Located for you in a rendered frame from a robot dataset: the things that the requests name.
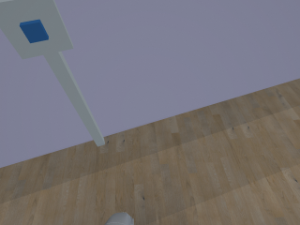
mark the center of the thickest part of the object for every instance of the left robot thigh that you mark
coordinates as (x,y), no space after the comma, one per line
(120,219)

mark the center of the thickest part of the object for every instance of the button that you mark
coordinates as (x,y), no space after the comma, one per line
(34,31)

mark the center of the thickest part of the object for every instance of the panel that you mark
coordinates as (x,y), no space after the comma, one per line
(14,12)

